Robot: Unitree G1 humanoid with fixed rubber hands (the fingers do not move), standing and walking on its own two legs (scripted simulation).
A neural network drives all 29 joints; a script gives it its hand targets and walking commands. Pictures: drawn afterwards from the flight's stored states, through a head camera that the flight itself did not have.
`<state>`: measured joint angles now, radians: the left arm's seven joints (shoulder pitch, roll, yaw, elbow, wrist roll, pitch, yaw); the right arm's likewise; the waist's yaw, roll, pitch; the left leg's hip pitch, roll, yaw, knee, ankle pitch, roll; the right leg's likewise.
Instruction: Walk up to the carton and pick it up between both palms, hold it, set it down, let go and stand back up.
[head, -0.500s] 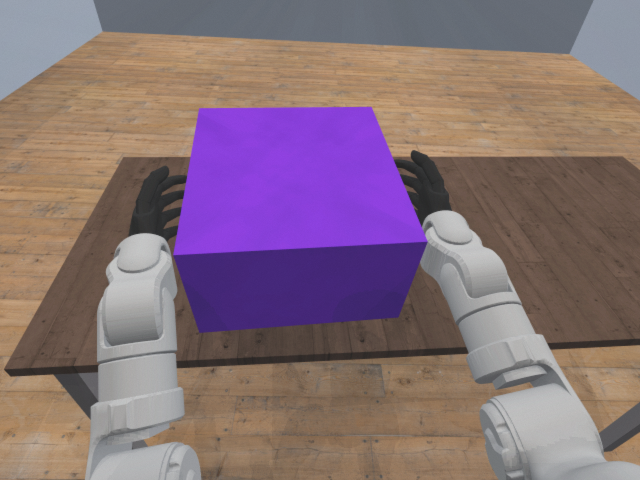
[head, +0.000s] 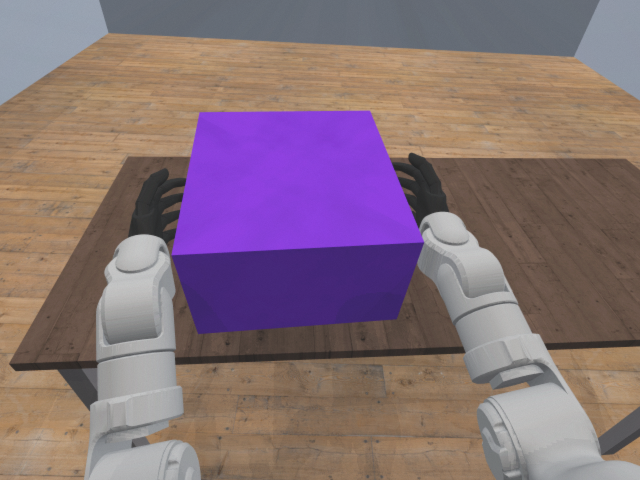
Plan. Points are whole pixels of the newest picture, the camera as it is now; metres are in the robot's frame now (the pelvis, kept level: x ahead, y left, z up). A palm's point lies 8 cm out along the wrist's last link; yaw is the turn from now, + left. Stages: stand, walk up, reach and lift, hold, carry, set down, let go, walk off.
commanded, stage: hold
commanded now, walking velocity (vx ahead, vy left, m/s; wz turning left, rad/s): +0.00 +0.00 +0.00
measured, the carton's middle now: (293, 210) +0.41 +0.01 +0.16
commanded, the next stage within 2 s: none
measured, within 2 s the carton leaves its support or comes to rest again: neither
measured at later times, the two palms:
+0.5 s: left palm (155, 235) +0.35 +0.17 +0.17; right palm (431, 215) +0.36 -0.16 +0.18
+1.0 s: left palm (155, 232) +0.35 +0.17 +0.17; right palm (431, 212) +0.36 -0.16 +0.18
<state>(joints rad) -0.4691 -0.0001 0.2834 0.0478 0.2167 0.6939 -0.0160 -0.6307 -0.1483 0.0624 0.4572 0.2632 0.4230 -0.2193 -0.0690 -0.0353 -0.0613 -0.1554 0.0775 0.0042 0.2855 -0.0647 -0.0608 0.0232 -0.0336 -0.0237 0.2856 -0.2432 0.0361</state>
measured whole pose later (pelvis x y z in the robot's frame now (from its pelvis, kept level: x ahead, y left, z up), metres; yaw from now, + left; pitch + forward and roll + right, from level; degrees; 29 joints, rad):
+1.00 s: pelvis +0.01 +0.00 +0.00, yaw +0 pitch -4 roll +0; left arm -0.47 0.01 0.28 0.04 0.23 0.70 -0.02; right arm -0.64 -0.15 0.06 0.46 0.27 0.42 -0.22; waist -0.08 -0.05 -0.05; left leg -0.14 0.08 0.00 0.28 -0.07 -0.07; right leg 0.04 -0.03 -0.02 0.27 -0.25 0.03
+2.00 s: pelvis +0.00 +0.00 +0.00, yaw +0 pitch -3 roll +0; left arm -0.50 0.00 0.26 0.07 0.21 0.70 0.01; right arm -0.65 -0.16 0.04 0.48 0.26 0.42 -0.20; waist -0.06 -0.04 -0.07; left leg -0.18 0.08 0.01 0.30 -0.07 -0.06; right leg 0.00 -0.03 -0.02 0.30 -0.24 0.03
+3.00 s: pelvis +0.00 -0.01 +0.00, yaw +1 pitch -2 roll +0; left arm -0.53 -0.02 0.29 0.36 0.23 0.30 0.01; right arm -0.65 -0.10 -0.05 0.81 0.09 -0.05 -0.14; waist 0.01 -0.07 0.01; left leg -0.18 0.10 -0.02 0.27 -0.05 -0.08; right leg 0.00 -0.01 -0.04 0.28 -0.24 0.02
